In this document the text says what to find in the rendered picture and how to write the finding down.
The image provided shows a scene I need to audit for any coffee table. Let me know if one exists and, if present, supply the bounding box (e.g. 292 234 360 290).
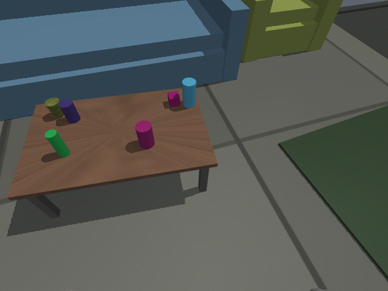
7 88 218 218

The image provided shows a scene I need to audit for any armchair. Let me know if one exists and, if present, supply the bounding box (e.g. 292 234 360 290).
241 0 343 62

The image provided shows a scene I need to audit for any sofa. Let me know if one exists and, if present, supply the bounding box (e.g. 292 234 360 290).
0 0 250 121

